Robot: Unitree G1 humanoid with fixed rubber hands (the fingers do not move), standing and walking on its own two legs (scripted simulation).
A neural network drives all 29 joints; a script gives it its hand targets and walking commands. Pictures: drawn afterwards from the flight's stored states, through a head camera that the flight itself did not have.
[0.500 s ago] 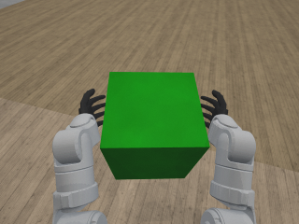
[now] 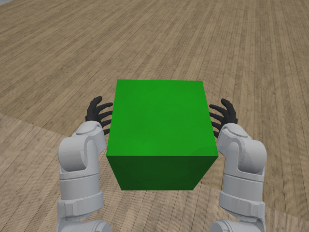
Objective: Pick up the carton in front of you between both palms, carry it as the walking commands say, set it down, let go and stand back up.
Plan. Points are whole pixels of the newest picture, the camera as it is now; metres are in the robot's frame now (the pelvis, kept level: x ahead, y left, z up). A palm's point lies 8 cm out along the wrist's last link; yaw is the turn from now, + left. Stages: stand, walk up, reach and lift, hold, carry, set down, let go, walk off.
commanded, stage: carry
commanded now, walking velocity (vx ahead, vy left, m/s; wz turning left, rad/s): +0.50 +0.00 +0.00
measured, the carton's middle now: (158, 140) +0.36 +0.02 +0.05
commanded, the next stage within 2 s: none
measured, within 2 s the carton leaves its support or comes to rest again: neither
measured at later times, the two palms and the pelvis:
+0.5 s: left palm (116, 51) +0.63 +0.18 +0.14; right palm (210, 61) +0.60 -0.13 +0.15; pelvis +0.28 +0.05 +0.03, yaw -1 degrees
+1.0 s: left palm (127, 7) +0.89 +0.18 +0.19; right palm (203, 10) +0.91 -0.13 +0.19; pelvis +0.56 +0.01 +0.07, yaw +0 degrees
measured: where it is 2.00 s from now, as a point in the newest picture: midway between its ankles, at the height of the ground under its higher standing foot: (157, 107)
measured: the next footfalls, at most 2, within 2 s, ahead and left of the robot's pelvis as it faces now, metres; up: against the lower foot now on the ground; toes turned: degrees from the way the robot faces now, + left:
left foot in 0.30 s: +0.36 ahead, +0.12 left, +0.02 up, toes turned +4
right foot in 0.74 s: +0.60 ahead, -0.08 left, +0.05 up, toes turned -5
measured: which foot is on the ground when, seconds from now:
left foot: up 0.00-0.28, down 0.30-0.76, up 0.78-1.00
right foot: down 0.00-0.32, up 0.34-0.72, down 0.74-1.00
